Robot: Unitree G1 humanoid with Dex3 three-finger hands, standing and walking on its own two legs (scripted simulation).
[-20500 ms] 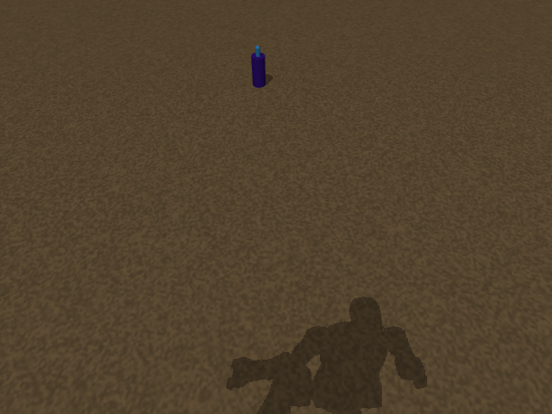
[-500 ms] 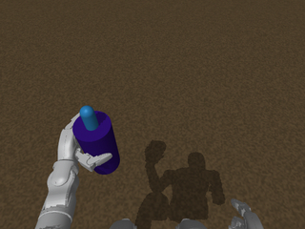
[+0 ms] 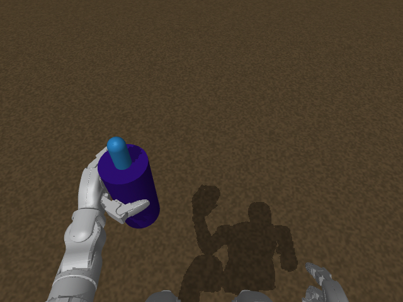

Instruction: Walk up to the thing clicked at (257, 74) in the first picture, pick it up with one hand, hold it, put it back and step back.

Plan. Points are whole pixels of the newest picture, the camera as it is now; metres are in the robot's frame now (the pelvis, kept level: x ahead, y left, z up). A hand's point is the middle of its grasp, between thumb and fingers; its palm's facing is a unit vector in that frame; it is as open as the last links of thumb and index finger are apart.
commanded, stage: hold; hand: left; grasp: from the side
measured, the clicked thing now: (130, 182) +0.32 +0.15 +0.04
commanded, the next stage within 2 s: crouch in 0.64 s
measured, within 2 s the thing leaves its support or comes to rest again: neither
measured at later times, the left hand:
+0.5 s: hand (125, 184) +0.32 +0.16 +0.04, palm faces +0.03 -1.00 -0.03, open 11.7 cm
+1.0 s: hand (126, 190) +0.32 +0.17 +0.02, palm faces +0.05 -1.00 -0.02, open 11.7 cm
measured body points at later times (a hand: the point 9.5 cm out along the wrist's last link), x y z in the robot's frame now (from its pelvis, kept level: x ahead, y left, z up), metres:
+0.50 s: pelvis +0.00 +0.00 +0.00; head +0.03 +0.00 +0.45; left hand +0.31 +0.22 +0.04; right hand +0.12 -0.25 -0.11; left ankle +0.01 +0.12 -0.71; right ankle +0.01 -0.12 -0.71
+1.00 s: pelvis -0.01 +0.00 -0.01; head +0.04 +0.01 +0.44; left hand +0.31 +0.22 +0.02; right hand +0.12 -0.25 -0.11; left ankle +0.01 +0.12 -0.71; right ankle +0.01 -0.12 -0.71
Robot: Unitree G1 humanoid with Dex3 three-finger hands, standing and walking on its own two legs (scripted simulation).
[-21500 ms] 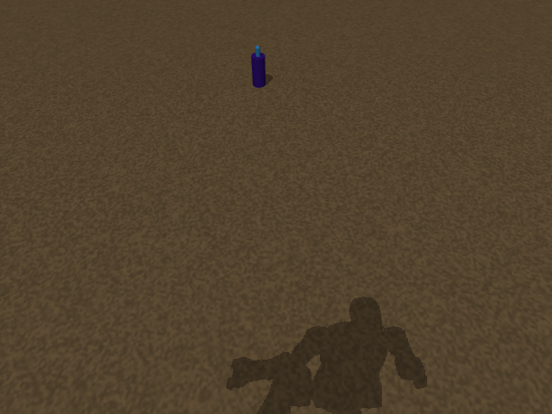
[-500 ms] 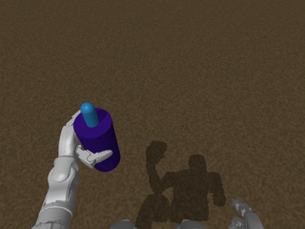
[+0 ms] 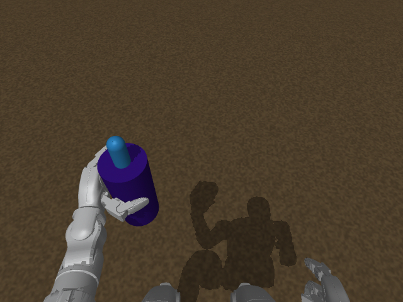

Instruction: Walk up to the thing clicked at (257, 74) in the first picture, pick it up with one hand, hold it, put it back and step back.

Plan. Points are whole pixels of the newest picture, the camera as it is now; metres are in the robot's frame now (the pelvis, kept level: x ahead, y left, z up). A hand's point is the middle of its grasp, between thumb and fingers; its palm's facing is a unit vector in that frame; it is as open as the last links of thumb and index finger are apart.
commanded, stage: crouch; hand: left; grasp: from the side
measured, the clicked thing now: (130, 181) +0.33 +0.16 +0.02
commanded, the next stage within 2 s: lower in 1.64 s
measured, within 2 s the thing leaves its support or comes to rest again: neither
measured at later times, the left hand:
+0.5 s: hand (139, 212) +0.35 +0.18 -0.20, palm faces +0.07 -1.00 -0.02, open 11.7 cm
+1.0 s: hand (147, 228) +0.37 +0.19 -0.40, palm faces +0.12 -0.99 -0.03, open 11.7 cm
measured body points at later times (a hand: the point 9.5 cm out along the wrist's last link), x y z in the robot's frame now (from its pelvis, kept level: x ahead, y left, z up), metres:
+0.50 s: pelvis -0.03 +0.00 -0.17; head +0.13 +0.02 +0.25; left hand +0.34 +0.24 -0.20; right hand +0.09 -0.27 -0.29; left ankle +0.02 +0.12 -0.70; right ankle +0.02 -0.12 -0.70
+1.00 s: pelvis -0.08 +0.00 -0.35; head +0.12 +0.03 +0.06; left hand +0.35 +0.25 -0.39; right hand +0.02 -0.27 -0.47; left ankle +0.02 +0.12 -0.70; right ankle +0.02 -0.12 -0.70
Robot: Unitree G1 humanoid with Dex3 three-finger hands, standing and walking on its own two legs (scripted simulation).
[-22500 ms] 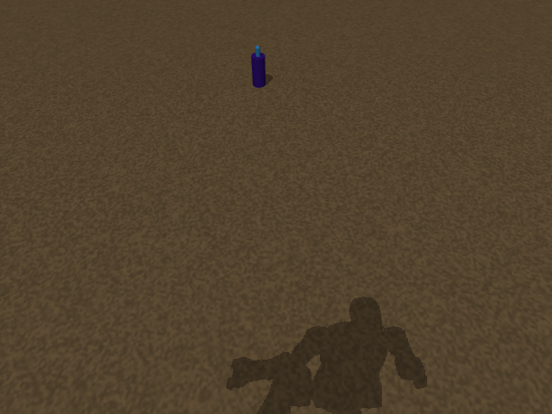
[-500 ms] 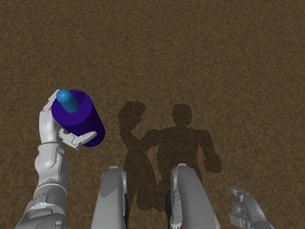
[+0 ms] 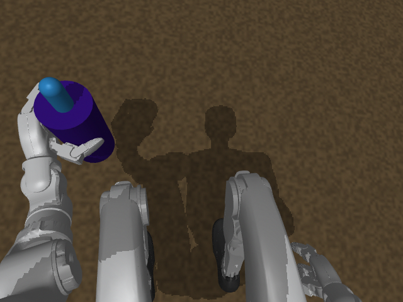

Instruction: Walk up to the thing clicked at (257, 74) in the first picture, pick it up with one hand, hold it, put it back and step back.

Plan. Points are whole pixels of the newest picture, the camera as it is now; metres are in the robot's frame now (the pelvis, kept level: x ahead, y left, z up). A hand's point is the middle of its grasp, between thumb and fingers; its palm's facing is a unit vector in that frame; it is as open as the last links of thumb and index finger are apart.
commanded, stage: crouch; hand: left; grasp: from the side
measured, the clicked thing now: (77, 121) +0.44 +0.21 -0.05
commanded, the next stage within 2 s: lower in 0.64 s
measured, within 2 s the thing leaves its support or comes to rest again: neither
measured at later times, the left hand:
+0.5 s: hand (84, 132) +0.45 +0.23 -0.14, palm faces +0.14 -0.99 -0.03, open 11.7 cm
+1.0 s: hand (93, 138) +0.45 +0.22 -0.20, palm faces +0.13 -0.99 -0.03, open 11.7 cm
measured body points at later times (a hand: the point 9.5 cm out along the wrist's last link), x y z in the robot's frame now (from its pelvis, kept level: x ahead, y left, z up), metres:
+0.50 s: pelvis +0.00 +0.00 -0.06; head +0.22 +0.06 +0.33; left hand +0.44 +0.28 -0.13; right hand +0.09 -0.28 -0.17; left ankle +0.09 +0.13 -0.36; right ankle +0.10 -0.12 -0.36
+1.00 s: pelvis -0.01 +0.01 -0.09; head +0.23 +0.09 +0.29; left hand +0.44 +0.28 -0.19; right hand +0.08 -0.27 -0.18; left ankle +0.09 +0.13 -0.36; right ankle +0.10 -0.12 -0.36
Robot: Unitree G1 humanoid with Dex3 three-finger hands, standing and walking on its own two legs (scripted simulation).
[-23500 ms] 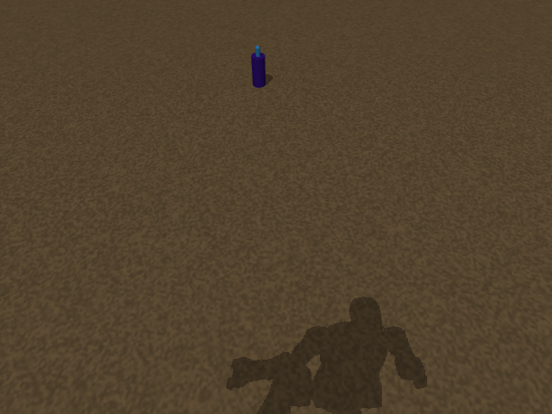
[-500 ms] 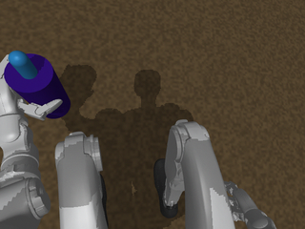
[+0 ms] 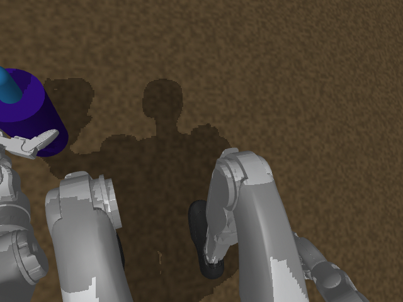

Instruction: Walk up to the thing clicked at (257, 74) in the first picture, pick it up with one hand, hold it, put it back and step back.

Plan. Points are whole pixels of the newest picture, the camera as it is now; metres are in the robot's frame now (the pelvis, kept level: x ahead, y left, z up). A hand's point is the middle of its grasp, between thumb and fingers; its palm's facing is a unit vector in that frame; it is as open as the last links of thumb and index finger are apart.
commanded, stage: lower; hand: left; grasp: from the side
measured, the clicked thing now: (26, 113) +0.44 +0.25 -0.11
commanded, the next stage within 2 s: loosen in 0.92 s
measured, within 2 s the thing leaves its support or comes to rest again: rests again in 1.66 s
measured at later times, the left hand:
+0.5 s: hand (27, 120) +0.44 +0.27 -0.15, palm faces +0.27 -0.96 -0.01, open 11.7 cm
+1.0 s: hand (31, 123) +0.44 +0.27 -0.17, palm faces +0.27 -0.96 -0.02, open 11.7 cm
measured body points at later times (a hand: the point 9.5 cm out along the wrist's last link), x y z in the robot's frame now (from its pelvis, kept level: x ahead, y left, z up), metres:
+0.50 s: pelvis +0.00 +0.01 -0.01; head +0.24 +0.14 +0.34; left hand +0.42 +0.32 -0.15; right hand +0.13 -0.27 -0.07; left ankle +0.08 +0.13 -0.27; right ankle +0.12 -0.12 -0.27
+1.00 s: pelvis -0.01 +0.01 -0.01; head +0.24 +0.16 +0.33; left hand +0.42 +0.32 -0.17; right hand +0.13 -0.26 -0.07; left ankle +0.08 +0.13 -0.27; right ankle +0.12 -0.12 -0.27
